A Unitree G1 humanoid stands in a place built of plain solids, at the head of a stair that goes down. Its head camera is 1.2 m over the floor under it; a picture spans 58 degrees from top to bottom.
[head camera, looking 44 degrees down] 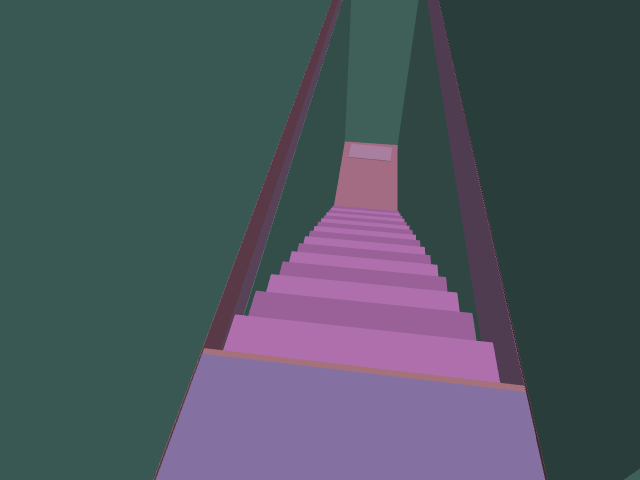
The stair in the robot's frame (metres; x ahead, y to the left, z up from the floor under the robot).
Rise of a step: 0.18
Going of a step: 0.27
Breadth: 0.98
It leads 7 degrees to the right of straight ahead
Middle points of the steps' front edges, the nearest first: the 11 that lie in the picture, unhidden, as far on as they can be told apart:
0.69 -0.12 0.00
0.95 -0.15 -0.18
1.22 -0.19 -0.36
1.48 -0.22 -0.54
1.75 -0.26 -0.73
2.01 -0.29 -0.91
2.28 -0.33 -1.09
2.54 -0.36 -1.27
2.81 -0.40 -1.45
3.07 -0.43 -1.64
3.34 -0.47 -1.82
